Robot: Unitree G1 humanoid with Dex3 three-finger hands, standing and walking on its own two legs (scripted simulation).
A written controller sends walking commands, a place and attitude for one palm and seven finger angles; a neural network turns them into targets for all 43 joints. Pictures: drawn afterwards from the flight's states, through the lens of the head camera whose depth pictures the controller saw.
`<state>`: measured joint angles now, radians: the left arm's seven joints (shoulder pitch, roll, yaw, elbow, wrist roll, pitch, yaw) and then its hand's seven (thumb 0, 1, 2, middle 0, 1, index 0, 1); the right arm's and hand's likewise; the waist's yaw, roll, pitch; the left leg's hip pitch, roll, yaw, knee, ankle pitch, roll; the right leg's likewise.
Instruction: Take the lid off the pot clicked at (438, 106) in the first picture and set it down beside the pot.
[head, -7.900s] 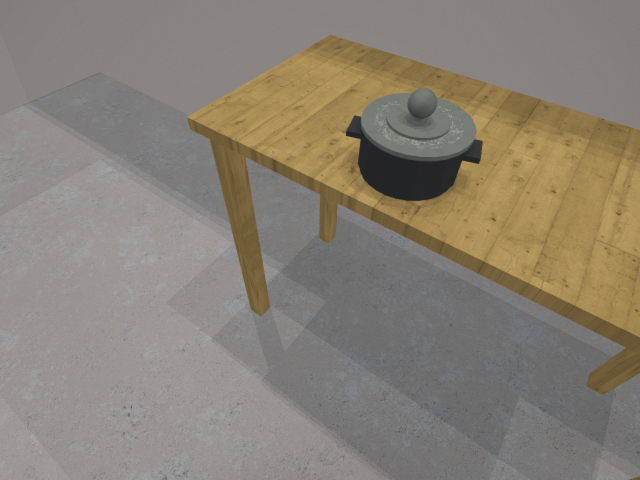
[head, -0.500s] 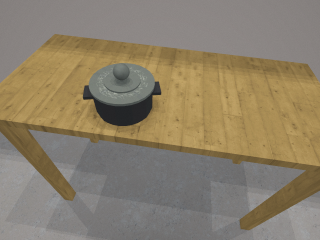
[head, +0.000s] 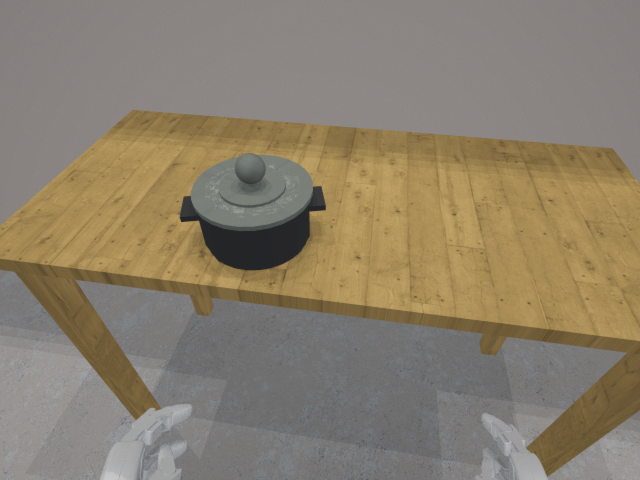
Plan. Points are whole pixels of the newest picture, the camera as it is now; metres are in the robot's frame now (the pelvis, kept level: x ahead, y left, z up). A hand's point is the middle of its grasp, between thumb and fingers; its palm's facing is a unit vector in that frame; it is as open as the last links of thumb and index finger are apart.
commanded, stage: lift the closed hand beside the body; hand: left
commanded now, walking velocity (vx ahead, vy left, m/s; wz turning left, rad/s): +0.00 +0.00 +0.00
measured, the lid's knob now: (250, 168) +0.51 +0.14 +0.15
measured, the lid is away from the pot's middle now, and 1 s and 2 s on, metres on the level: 0.00 0.00 0.00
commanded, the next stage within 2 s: raise the hand higher, near the body in 0.34 s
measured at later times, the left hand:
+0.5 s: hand (126, 443) +0.15 +0.20 +0.07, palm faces +0.32 -0.84 -0.43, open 3.1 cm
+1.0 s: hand (113, 383) +0.18 +0.21 +0.13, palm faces +0.35 -0.82 -0.45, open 3.1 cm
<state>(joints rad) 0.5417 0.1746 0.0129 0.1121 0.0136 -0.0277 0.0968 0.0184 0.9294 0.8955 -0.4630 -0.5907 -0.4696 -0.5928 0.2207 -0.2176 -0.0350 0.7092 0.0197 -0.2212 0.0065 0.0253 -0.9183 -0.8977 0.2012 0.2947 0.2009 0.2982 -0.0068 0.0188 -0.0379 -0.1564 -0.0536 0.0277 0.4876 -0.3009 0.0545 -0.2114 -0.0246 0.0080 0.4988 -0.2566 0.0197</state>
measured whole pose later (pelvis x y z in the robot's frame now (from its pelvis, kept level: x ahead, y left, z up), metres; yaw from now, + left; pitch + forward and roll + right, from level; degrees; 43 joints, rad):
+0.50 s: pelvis +0.02 -0.04 +0.00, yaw +2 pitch -1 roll -1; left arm 0.70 0.28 0.19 -0.34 -0.01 -0.07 0.07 0.02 0.89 0.90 -1.26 -1.46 -1.27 -1.46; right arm 0.21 -0.17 0.01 0.63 0.00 -0.16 -0.05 0.02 -0.90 -0.90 0.20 0.30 0.20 0.30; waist 0.07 0.06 0.00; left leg -0.14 -0.01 -0.03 0.48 -0.32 0.01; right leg -0.17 0.02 -0.05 0.46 -0.27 -0.03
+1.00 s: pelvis +0.02 -0.03 +0.00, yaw +2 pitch -2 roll -1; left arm 0.64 0.32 0.25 -0.48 -0.02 -0.13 0.08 0.02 0.89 0.90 -1.30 -1.49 -1.30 -1.50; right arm 0.16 -0.20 -0.01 0.61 0.01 -0.20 -0.06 0.02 -0.90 -0.90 0.20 0.30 0.20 0.30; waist 0.07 0.06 0.01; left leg -0.11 -0.01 -0.02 0.45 -0.31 0.02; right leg -0.14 0.02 -0.04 0.44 -0.26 -0.02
